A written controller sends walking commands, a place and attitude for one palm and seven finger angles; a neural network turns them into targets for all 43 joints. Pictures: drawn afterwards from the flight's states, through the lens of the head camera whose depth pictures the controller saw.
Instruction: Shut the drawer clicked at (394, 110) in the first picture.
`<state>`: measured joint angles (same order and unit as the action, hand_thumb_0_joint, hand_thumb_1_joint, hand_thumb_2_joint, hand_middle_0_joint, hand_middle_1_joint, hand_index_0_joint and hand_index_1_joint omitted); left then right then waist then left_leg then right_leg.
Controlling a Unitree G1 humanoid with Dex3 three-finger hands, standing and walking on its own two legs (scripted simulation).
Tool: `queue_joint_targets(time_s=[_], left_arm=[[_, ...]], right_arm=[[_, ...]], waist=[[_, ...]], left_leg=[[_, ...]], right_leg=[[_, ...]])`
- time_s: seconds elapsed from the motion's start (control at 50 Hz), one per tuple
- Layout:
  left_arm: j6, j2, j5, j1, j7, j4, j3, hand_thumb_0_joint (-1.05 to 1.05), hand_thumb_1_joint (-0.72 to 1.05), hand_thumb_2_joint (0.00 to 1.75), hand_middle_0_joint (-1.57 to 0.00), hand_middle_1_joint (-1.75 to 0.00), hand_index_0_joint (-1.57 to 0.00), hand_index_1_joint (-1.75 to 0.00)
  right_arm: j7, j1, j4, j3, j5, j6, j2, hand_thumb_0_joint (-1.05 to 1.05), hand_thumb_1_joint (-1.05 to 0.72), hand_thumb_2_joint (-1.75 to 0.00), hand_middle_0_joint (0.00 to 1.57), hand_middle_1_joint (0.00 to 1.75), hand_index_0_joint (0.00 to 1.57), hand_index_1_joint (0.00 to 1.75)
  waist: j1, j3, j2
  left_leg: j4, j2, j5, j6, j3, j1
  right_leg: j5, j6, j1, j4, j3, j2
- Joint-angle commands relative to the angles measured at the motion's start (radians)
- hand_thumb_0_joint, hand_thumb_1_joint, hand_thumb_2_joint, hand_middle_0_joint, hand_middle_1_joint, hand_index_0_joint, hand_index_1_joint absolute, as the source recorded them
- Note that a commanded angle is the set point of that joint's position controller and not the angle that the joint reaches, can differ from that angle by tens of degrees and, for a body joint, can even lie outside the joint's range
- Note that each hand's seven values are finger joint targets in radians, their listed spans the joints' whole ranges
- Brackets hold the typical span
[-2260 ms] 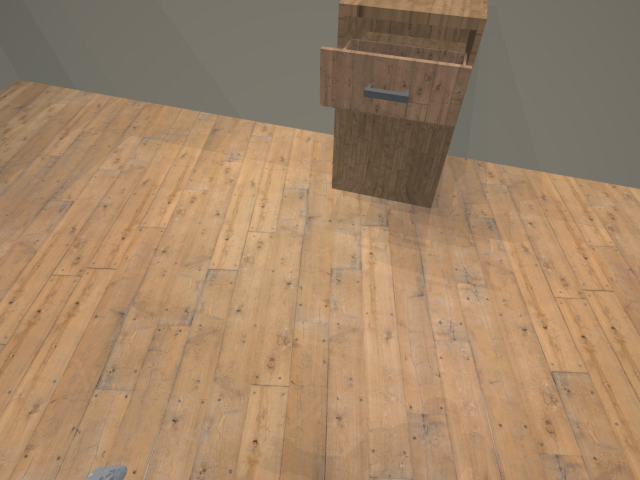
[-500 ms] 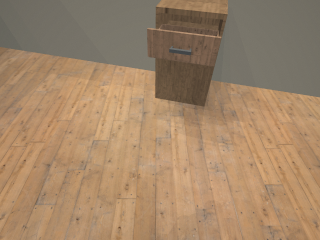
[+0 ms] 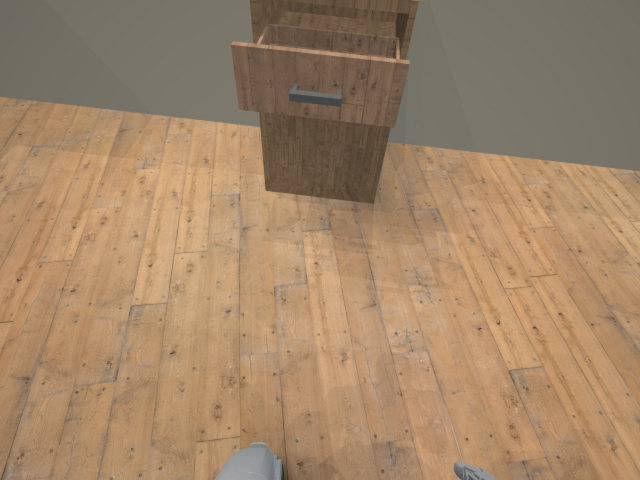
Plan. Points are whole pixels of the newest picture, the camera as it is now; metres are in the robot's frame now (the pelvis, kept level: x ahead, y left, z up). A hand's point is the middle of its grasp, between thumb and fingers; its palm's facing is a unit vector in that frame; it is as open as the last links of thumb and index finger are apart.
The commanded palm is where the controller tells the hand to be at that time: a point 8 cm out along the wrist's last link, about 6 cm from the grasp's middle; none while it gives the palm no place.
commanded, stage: walk to a spot facing it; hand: left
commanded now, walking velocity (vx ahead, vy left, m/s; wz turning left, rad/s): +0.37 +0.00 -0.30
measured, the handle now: (316, 94) +0.99 +0.11 -0.07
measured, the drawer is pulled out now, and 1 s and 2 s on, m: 0.30 0.30 0.30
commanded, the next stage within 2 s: turn to face it in 0.72 s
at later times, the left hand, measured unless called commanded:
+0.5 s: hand (255, 333) +0.35 +0.15 -0.15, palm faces -0.24 -0.94 -0.23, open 7.4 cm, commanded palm none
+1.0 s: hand (256, 302) +0.43 +0.16 -0.18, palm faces -0.18 -0.97 -0.15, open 7.3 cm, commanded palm none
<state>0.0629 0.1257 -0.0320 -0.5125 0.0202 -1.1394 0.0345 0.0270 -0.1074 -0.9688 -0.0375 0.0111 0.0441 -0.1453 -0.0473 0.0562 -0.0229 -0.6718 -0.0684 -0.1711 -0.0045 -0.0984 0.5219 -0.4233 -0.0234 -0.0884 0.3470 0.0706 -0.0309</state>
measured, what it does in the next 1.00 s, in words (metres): walks ahead: left foot, then right foot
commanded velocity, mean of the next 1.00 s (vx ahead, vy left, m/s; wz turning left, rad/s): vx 0.26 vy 0.00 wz -0.11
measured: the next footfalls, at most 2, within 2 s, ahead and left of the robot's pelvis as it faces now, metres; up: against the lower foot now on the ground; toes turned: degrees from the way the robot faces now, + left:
left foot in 0.04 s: +0.17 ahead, +0.12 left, +0.00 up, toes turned +5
right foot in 0.50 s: +0.29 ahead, -0.15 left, +0.00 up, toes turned -20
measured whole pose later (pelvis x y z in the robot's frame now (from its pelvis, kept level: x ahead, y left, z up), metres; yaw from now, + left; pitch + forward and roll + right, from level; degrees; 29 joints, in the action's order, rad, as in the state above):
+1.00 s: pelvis +0.40 -0.01 +0.01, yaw -14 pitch -1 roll -2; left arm 0.01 0.19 -0.02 -0.30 0.01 -1.10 0.06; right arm -0.03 -0.23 -1.02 -0.02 0.02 0.07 -0.14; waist 0.00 0.04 -0.05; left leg -0.55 -0.04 -0.24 -0.07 -0.15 0.30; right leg -0.44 0.00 0.36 1.08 -0.06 0.05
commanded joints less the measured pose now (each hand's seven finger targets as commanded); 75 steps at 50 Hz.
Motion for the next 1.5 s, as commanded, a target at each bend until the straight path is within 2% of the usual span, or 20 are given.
queue_joint_targets(time_s=[0.0, 0.02, 0.1, 0.18, 0.4, 0.44, 0.46, 0.48, 0.5, 0.54, 0.6, 0.8, 0.82, 0.86, 0.88, 0.96, 1.04, 1.26, 1.34, 1.48], left_arm=[[0.008, 0.097, 0.028, -0.099, -0.008, 0.064, 0.042, 0.00, 0.90, 0.90, -0.20, -0.30, -0.20, -0.30], [0.016, 0.088, 0.023, -0.026, -0.011, 0.112, 0.028, 0.00, 0.90, 0.90, -0.20, -0.30, -0.20, -0.30], [-0.022, 0.074, -0.003, 0.091, -0.033, 0.119, 0.034, 0.00, 0.90, 0.90, -0.20, -0.30, -0.20, -0.30], [-0.060, 0.041, -0.006, 0.086, -0.044, 0.140, 0.037, 0.00, 0.90, 0.90, -0.20, -0.30, -0.20, -0.30], [-0.040, 0.091, -0.004, 0.375, -0.059, 0.246, 0.039, 0.00, 0.90, 0.90, -0.20, -0.30, -0.20, -0.30], [-0.024, 0.136, -0.007, 0.208, -0.052, 0.188, 0.050, 0.00, 0.90, 0.90, -0.20, -0.30, -0.20, -0.30], [-0.010, 0.221, -0.008, 0.068, -0.042, 0.146, 0.070, 0.00, 0.90, 0.90, -0.20, -0.30, -0.20, -0.30], [-0.005, 0.330, 0.008, -0.049, -0.030, 0.119, 0.093, 0.00, 0.90, 0.90, -0.20, -0.30, -0.20, -0.30], [-0.004, 0.338, 0.018, -0.036, -0.022, 0.113, 0.096, 0.00, 0.90, 0.90, -0.20, -0.30, -0.20, -0.30], [-0.007, 0.252, 0.015, 0.126, -0.010, 0.153, 0.071, 0.00, 0.90, 0.90, -0.20, -0.30, -0.20, -0.30], [0.005, 0.178, 0.007, 0.223, -0.006, 0.161, 0.045, 0.00, 0.90, 0.90, -0.20, -0.30, -0.20, -0.30], [-0.009, 0.192, 0.012, 0.194, -0.016, 0.113, 0.051, 0.00, 0.90, 0.90, -0.20, -0.30, -0.20, -0.30], [-0.015, 0.165, 0.013, 0.180, -0.017, 0.112, 0.045, 0.00, 0.90, 0.90, -0.20, -0.30, -0.20, -0.30], [-0.014, 0.094, 0.021, 0.157, -0.020, 0.148, 0.029, 0.00, 0.90, 0.90, -0.20, -0.30, -0.20, -0.30], [-0.020, 0.113, 0.013, 0.180, -0.009, 0.139, 0.030, 0.00, 0.90, 0.90, -0.20, -0.30, -0.20, -0.30], [-0.034, 0.073, 0.014, 0.174, -0.014, 0.092, 0.016, 0.00, 0.90, 0.90, -0.20, -0.30, -0.20, -0.30], [-0.062, 0.066, 0.016, 0.169, 0.003, 0.091, 0.013, 0.00, 0.90, 0.90, -0.20, -0.30, -0.20, -0.30], [-0.064, 0.082, 0.020, 0.233, 0.022, 0.138, 0.022, 0.00, 0.90, 0.90, -0.20, -0.30, -0.20, -0.30], [-0.042, 0.213, 0.014, 0.197, 0.027, 0.147, 0.040, 0.00, 0.90, 0.90, -0.20, -0.30, -0.20, -0.30], [-0.037, 0.164, 0.003, 0.201, 0.017, 0.153, 0.042, 0.00, 0.90, 0.90, -0.20, -0.30, -0.20, -0.30]], right_arm=[[-0.042, -0.434, -0.059, -0.075, 0.029, 0.036, -0.284, 0.00, -0.90, -0.90, 0.20, 0.30, 0.20, 0.30], [-0.042, -0.463, -0.054, -0.069, 0.011, 0.023, -0.312, 0.00, -0.90, -0.90, 0.20, 0.30, 0.20, 0.30], [-0.046, -0.201, -0.019, -0.025, 0.013, 0.038, -0.100, 0.00, -0.90, -0.90, 0.20, 0.30, 0.20, 0.30], [-0.045, -0.174, -0.022, -0.034, 0.013, 0.056, -0.099, 0.00, -0.90, -0.90, 0.20, 0.30, 0.20, 0.30], [-0.036, -0.306, -0.076, -0.045, 0.024, 0.034, -0.178, 0.00, -0.90, -0.90, 0.20, 0.30, 0.20, 0.30], [-0.033, -0.297, -0.080, -0.039, 0.019, 0.027, -0.169, 0.00, -0.90, -0.90, 0.20, 0.30, 0.20, 0.30], [-0.022, -0.300, -0.062, -0.030, 0.005, 0.031, -0.134, 0.00, -0.90, -0.90, 0.20, 0.30, 0.20, 0.30], [-0.019, -0.255, -0.012, -0.015, 0.000, 0.038, -0.089, 0.00, -0.90, -0.90, 0.20, 0.30, 0.20, 0.30], [-0.021, -0.191, -0.005, -0.023, 0.003, 0.036, -0.134, 0.00, -0.90, -0.90, 0.20, 0.30, 0.20, 0.30], [-0.022, -0.141, -0.005, -0.027, 0.008, 0.028, -0.117, 0.00, -0.90, -0.90, 0.20, 0.30, 0.20, 0.30], [-0.020, -0.235, -0.045, -0.024, 0.018, -0.005, -0.080, 0.00, -0.90, -0.90, 0.20, 0.30, 0.20, 0.30], [-0.013, -0.232, -0.030, -0.025, 0.013, 0.018, -0.079, 0.00, -0.90, -0.90, 0.20, 0.30, 0.20, 0.30], [-0.020, -0.314, -0.057, -0.031, 0.015, 0.022, -0.118, 0.00, -0.90, -0.90, 0.20, 0.30, 0.20, 0.30], [-0.040, -0.463, -0.077, -0.049, 0.021, 0.017, -0.267, 0.00, -0.90, -0.90, 0.20, 0.30, 0.20, 0.30], [-0.054, -0.422, -0.086, -0.037, 0.019, 0.013, -0.236, 0.00, -0.90, -0.90, 0.20, 0.30, 0.20, 0.30], [-0.064, -0.236, -0.054, 0.003, 0.004, 0.034, -0.114, 0.00, -0.90, -0.90, 0.20, 0.30, 0.20, 0.30], [-0.067, -0.228, -0.066, -0.004, -0.003, 0.022, -0.129, 0.00, -0.90, -0.90, 0.20, 0.30, 0.20, 0.30], [-0.059, -0.206, -0.074, -0.033, 0.005, -0.034, -0.136, 0.00, -0.90, -0.90, 0.20, 0.30, 0.20, 0.30], [-0.047, -0.188, -0.044, -0.024, -0.002, -0.057, -0.062, 0.00, -0.90, -0.90, 0.20, 0.30, 0.20, 0.30], [-0.031, -0.168, -0.048, -0.025, 0.010, -0.061, -0.045, 0.00, -0.90, -0.90, 0.20, 0.30, 0.20, 0.30]], waist=[[0.164, -0.272, 0.297], [0.158, -0.221, 0.251], [0.052, 0.054, 0.141], [-0.004, 0.034, 0.115], [0.073, 0.040, 0.095], [-0.012, -0.047, 0.011], [-0.067, -0.146, -0.129], [-0.089, -0.187, -0.296], [-0.097, -0.200, -0.213], [-0.025, -0.063, -0.044], [0.069, -0.012, -0.073], [0.092, 0.017, -0.038], [0.118, -0.023, 0.058], [0.141, -0.104, 0.360], [0.133, -0.110, 0.333], [0.035, -0.066, 0.135], [0.026, -0.112, 0.106], [0.029, -0.042, 0.102], [0.023, -0.049, -0.253], [0.027, -0.019, -0.125]], left_leg=[[0.245, -0.323, -0.074, -0.147, 0.486, -0.786], [0.400, -0.418, -0.150, -0.210, 0.696, -0.679], [0.514, -0.307, -0.379, -0.151, 0.376, -0.218], [0.530, -0.255, -0.205, -0.143, 0.128, -0.136], [0.405, -0.265, -0.005, -0.124, -0.003, -0.381], [0.112, -0.189, 0.181, -0.071, -0.098, -0.329], [-0.177, -0.121, 0.098, -0.025, -0.172, -0.126], [-0.456, 0.007, -0.394, 0.012, -0.139, 0.148], [-0.586, -0.031, -0.386, -0.003, -0.001, 0.202], [-0.591, -0.100, -0.229, -0.003, 0.065, 0.197], [-0.431, -0.108, -0.147, 0.028, 0.038, 0.043], [0.119, -0.009, -0.010, 0.020, -0.054, -0.309], [0.173, -0.024, 0.011, 0.007, -0.012, -0.424], [0.383, -0.381, 0.200, -0.182, 0.481, -0.571], [0.410, -0.374, 0.203, -0.194, 0.496, -0.538], [0.384, -0.213, 0.559, -0.152, 0.188, -0.364], [0.357, -0.183, 0.694, -0.163, 0.158, -0.410], [0.282, -0.154, 0.338, -0.139, 0.258, -0.293], [-0.073, 0.058, -0.352, 0.017, 0.070, -0.142], [-0.212, 0.015, -0.276, 0.028, 0.052, -0.100]], right_leg=[[0.096, -0.040, 0.549, 0.747, -0.081, -0.024], [-0.122, -0.046, 0.628, 0.948, -0.032, -0.036], [0.096, -0.033, 0.691, 1.004, -0.028, 0.119], [0.177, -0.005, 0.634, 0.822, -0.062, 0.155], [0.181, 0.003, 0.489, 0.265, -0.198, 0.101], [0.199, -0.037, 0.211, 0.144, -0.221, 0.046], [0.105, -0.111, -0.037, 0.083, 0.003, 0.220], [0.195, -0.226, -0.192, -0.040, 0.414, 0.447], [0.186, -0.250, -0.145, -0.078, 0.443, 0.463], [0.139, -0.219, 0.069, -0.109, 0.280, 0.402], [0.256, -0.162, 0.285, -0.149, 0.055, 0.315], [0.194, -0.103, 0.370, -0.006, -0.039, 0.217], [0.242, -0.075, 0.396, 0.160, -0.083, 0.166], [-0.204, 0.005, 0.624, 0.680, -0.189, 0.001], [-0.178, -0.004, 0.656, 0.813, -0.101, 0.042], [0.048, 0.042, 0.555, 0.746, -0.082, 0.129], [0.075, 0.071, 0.501, 0.609, -0.098, 0.113], [0.182, 0.064, 0.302, 0.175, -0.129, 0.079], [0.518, -0.126, 0.244, -0.064, 0.165, 0.430], [0.295, -0.127, 0.244, -0.104, 0.005, 0.326]])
